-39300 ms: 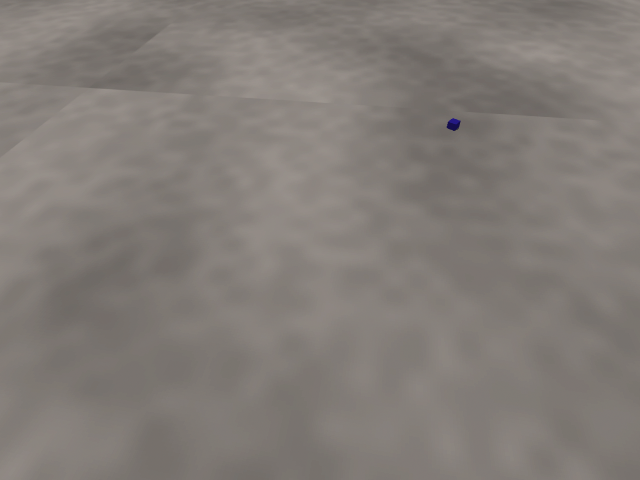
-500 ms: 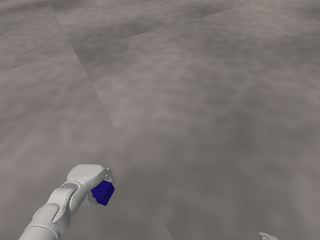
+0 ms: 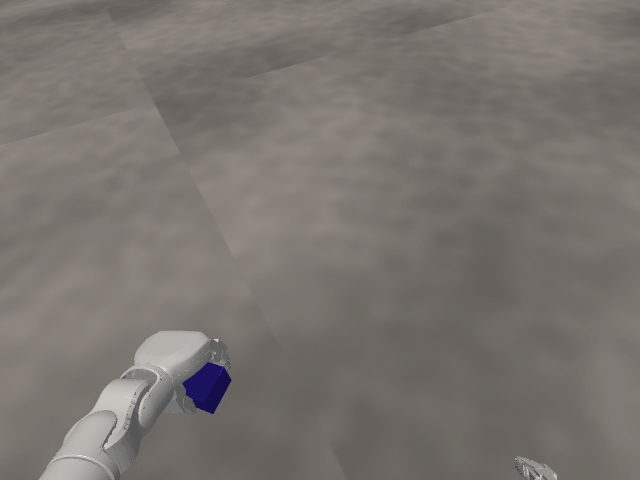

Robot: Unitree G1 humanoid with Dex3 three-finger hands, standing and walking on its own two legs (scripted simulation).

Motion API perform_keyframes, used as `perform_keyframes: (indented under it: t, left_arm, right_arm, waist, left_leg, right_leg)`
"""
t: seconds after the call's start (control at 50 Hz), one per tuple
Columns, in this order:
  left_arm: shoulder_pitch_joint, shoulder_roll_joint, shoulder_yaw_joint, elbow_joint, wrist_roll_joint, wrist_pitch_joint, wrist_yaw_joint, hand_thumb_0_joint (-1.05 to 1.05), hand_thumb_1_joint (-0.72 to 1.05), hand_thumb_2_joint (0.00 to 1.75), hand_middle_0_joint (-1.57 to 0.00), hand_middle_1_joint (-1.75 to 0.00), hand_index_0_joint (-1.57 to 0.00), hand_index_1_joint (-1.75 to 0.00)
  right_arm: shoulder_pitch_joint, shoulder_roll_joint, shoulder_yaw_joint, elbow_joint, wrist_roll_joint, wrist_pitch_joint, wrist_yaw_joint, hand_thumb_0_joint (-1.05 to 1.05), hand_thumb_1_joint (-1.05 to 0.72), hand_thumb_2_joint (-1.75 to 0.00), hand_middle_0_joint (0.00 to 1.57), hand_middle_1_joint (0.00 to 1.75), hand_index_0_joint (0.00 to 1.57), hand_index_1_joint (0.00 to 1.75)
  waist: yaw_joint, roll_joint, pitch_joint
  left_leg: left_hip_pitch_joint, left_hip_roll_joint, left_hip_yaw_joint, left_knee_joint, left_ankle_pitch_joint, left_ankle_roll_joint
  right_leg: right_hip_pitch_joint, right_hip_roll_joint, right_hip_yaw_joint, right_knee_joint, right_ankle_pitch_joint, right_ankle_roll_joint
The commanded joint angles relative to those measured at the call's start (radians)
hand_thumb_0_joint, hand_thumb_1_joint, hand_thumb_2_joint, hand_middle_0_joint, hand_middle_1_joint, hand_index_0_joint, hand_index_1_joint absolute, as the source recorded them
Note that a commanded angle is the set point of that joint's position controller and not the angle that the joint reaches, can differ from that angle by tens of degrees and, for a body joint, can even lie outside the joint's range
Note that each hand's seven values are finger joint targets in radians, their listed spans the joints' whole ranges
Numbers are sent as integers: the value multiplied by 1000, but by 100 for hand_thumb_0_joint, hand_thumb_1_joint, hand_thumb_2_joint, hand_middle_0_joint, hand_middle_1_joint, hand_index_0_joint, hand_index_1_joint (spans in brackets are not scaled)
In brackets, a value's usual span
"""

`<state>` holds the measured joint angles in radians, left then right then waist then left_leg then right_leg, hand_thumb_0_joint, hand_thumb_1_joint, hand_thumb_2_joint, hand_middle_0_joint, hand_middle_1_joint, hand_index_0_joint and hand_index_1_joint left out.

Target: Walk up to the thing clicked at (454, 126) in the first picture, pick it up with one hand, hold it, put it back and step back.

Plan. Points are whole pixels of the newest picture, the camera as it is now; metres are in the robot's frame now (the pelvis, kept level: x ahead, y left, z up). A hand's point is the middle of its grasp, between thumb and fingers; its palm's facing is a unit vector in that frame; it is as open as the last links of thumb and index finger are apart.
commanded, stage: hold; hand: left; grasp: from above
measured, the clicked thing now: (201, 384) +0.31 +0.20 -0.06
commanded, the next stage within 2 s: crouch in 0.26 s
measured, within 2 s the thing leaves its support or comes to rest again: neither
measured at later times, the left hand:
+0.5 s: hand (181, 384) +0.29 +0.22 -0.03, palm faces -0.46 -0.01 -0.89, open 7.8 cm
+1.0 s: hand (204, 414) +0.33 +0.25 -0.22, palm faces -0.43 +0.08 -0.90, open 7.9 cm
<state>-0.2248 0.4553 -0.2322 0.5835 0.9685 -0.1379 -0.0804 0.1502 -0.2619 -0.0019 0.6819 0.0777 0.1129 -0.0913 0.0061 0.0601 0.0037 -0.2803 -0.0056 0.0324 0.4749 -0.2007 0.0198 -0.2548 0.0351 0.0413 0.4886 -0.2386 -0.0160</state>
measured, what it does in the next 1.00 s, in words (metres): lowers itself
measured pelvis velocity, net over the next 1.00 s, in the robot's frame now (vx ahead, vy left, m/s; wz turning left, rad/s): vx -0.03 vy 0.01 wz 0.01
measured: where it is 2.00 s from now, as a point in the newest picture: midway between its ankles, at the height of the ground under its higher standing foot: outside the picture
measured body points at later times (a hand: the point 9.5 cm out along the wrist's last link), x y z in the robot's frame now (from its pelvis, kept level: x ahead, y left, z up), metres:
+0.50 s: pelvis +0.01 +0.00 +0.00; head +0.02 -0.02 +0.45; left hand +0.31 +0.22 +0.02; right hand +0.16 -0.25 -0.12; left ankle +0.03 +0.11 -0.74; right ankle +0.01 -0.11 -0.74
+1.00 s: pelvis -0.03 +0.01 -0.12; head +0.08 +0.02 +0.32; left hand +0.34 +0.24 -0.17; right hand +0.07 -0.28 -0.24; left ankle +0.03 +0.11 -0.74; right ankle +0.01 -0.11 -0.74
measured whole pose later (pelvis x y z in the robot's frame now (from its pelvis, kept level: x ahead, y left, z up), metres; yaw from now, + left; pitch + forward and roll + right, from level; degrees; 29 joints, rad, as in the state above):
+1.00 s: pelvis -0.03 +0.01 -0.12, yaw +1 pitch +22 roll -2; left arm -0.52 0.46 -0.15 1.06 1.20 -0.22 0.30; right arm 0.21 -0.28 -0.07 0.69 0.00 0.10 -0.01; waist -0.07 0.03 -0.17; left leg -1.19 0.00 -0.01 1.28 -0.48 0.03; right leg -1.13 0.05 -0.02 1.26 -0.52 -0.01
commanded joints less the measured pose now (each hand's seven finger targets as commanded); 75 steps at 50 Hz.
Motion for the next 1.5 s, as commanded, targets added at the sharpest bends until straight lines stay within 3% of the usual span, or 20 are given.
perform_keyframes:
  t: [0.0,0.1,0.28,0.34,0.38,0.44,0.6,0.68,0.76,0.8,0.84,0.94,1.0,1.08,1.2,1.22,1.28,1.32,1.4,1.48]
  left_arm:
    - [-346,215,124,-185,-6,3,49,0,65,39,-98,-39,-102,-35]
    - [-302,227,138,-159,-12,3,41,0,63,36,-96,-37,-100,-33]
    - [-329,221,134,-169,-5,-5,47,0,60,35,-95,-37,-99,-33]
    - [-317,191,103,-154,-5,0,51,0,66,32,-97,-46,-103,-40]
    - [-324,221,134,-170,-6,2,58,0,55,40,-89,-40,-93,-37]
    - [-288,194,116,-138,2,1,62,0,48,44,-86,-39,-89,-37]
    - [-301,185,130,-18,56,-67,158,0,46,45,-84,-40,-87,-38]
    - [-426,217,145,43,131,-102,246,0,45,45,-85,-43,-87,-40]
    - [-459,177,130,207,180,-88,341,0,41,44,-83,-41,-85,-39]
    - [-475,156,114,282,194,-85,370,0,43,38,-84,-37,-87,-34]
    - [-528,196,138,289,209,-86,396,0,43,37,-85,-36,-87,-33]
    - [-612,221,168,349,226,-76,439,0,46,31,-86,-33,-90,-30]
    - [-695,247,184,340,234,-78,447,0,46,29,-87,-31,-90,-28]
    - [-704,315,236,371,245,-74,456,0,51,31,-92,-31,-95,-28]
    - [-725,342,258,477,254,-93,437,0,58,32,-95,-33,-99,-29]
    - [-707,311,243,508,258,-100,430,0,60,35,-96,-33,-100,-29]
    - [-797,391,286,427,265,-136,428,0,65,32,-99,-33,-103,-29]
    - [-755,353,273,486,269,-152,430,0,65,33,-99,-34,-104,-29]
    - [-819,453,332,439,294,-188,454,0,66,35,-101,-34,-106,-30]
    - [-815,440,333,479,311,-203,473,0,70,34,-105,-34,-109,-29]
  right_arm:
    - [-93,-115,-42,-138,-5,-41,-11,0,-90,-90,20,30,20,30]
    - [-94,-118,-43,-144,-2,-39,-9,0,-90,-90,20,30,20,30]
    - [-78,-118,-48,-137,-2,-37,-10,0,-90,-90,20,30,20,30]
    - [-79,-118,-47,-141,0,-35,-7,0,-93,-91,20,30,20,30]
    - [-81,-122,-50,-142,2,-33,-7,0,-89,-90,20,30,20,30]
    - [-83,-117,-47,-143,1,-29,-5,0,-89,-90,20,30,20,30]
    - [-50,-116,-52,-124,-15,-13,6,0,-89,-90,20,30,20,30]
    - [6,-129,-74,-97,-35,-11,25,0,-90,-90,20,30,20,30]
    - [64,-142,-94,-91,-50,-11,46,0,-91,-90,20,30,20,30]
    - [78,-147,-103,-84,-56,-16,56,0,-91,-90,20,30,20,30]
    - [90,-156,-112,-77,-65,-24,63,0,-91,-90,20,30,20,30]
    - [116,-169,-122,-69,-82,-49,70,0,-91,-90,20,30,20,30]
    - [136,-181,-132,-65,-91,-70,69,0,-90,-90,20,30,20,30]
    - [149,-178,-133,-57,-100,-90,71,0,-91,-90,20,30,20,30]
    - [164,-179,-130,-36,-115,-112,90,0,-91,-90,20,30,20,30]
    - [165,-182,-129,-27,-121,-113,96,0,-90,-90,20,30,20,30]
    - [166,-188,-129,-21,-127,-124,111,0,-90,-90,20,30,20,30]
    - [169,-186,-121,-12,-136,-127,125,0,-91,-90,20,30,20,30]
    - [171,-188,-112,8,-152,-133,142,0,-91,-90,20,30,20,30]
    - [181,-190,-106,25,-167,-133,163,0,-92,-91,20,30,20,30]
  waist:
    - [-5,-40,-253]
    - [5,-41,-219]
    - [-7,-41,-256]
    - [-7,-45,-233]
    - [3,-38,-249]
    - [0,-52,-224]
    - [-25,-79,-208]
    - [-48,-30,-348]
    - [-73,-56,-396]
    - [-78,-64,-426]
    - [-67,-17,-490]
    - [-81,11,-566]
    - [-97,49,-656]
    - [-88,50,-718]
    - [-114,35,-709]
    - [-126,36,-694]
    - [-116,104,-792]
    - [-139,74,-752]
    - [-123,126,-838]
    - [-132,162,-842]
  left_leg:
    - [161,-14,-7,-46,131,11]
    - [141,-10,-12,-61,96,7]
    - [171,-10,-10,-44,165,9]
    - [160,-8,-13,-52,156,7]
    - [166,-9,-13,-53,148,5]
    - [149,-8,-16,-52,145,4]
    - [-1,-17,-17,76,80,3]
    - [-109,-15,-19,261,98,0]
    - [-294,-15,-20,436,64,9]
    - [-384,-16,-29,518,38,12]
    - [-437,-15,-45,581,11,9]
    - [-630,-16,-75,717,-140,11]
    - [-694,-9,-91,802,-185,8]
    - [-809,-11,-89,890,-224,8]
    - [-960,-11,-126,998,-350,5]
    - [-966,-6,-142,1015,-344,2]
    - [-981,-6,-144,1093,-305,1]
    - [-1034,-4,-150,1132,-317,2]
    - [-1065,-3,-137,1228,-280,6]
    - [-1055,6,-149,1293,-189,1]
  right_leg:
    - [11,1,5,-94,127,4]
    - [7,3,1,-100,84,-2]
    - [16,4,0,-87,162,1]
    - [5,6,-5,-86,146,-3]
    - [14,5,-3,-90,132,-4]
    - [0,7,-7,-84,127,-5]
    - [-142,3,-5,22,77,-5]
    - [-297,8,-8,186,94,-7]
    - [-470,12,-14,326,68,-5]
    - [-553,18,-24,409,38,-7]
    - [-646,21,-31,490,3,-14]
    - [-836,24,-48,652,-115,-24]
    - [-949,22,-58,757,-160,-31]
    - [-1032,19,-67,848,-206,-33]
    - [-1218,19,-89,972,-326,-36]
    - [-1268,16,-98,1001,-326,-35]
    - [-1328,16,-103,1076,-302,-36]
    - [-1379,17,-112,1104,-315,-31]
    - [-1435,22,-110,1173,-294,-32]
    - [-1510,24,-128,1246,-251,-31]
